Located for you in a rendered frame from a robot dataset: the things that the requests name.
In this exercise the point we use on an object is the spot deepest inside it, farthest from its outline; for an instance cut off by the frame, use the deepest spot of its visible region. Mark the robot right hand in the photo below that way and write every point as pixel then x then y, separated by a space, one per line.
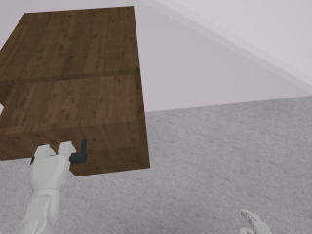
pixel 255 222

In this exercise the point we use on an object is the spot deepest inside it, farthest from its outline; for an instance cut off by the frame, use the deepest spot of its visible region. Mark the cabinet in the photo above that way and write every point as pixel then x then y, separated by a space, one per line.
pixel 79 44

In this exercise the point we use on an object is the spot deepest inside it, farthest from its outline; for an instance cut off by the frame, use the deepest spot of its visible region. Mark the robot left hand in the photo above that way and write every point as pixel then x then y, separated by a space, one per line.
pixel 50 172

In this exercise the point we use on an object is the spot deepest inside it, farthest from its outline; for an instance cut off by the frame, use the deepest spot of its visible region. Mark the handle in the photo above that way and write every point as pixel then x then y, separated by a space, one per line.
pixel 76 157

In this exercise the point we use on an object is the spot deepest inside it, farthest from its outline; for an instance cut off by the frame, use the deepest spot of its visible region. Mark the drawer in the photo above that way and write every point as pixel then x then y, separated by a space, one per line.
pixel 101 110

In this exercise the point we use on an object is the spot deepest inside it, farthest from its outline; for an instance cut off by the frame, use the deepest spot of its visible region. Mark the left robot forearm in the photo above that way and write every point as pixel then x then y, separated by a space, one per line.
pixel 42 213

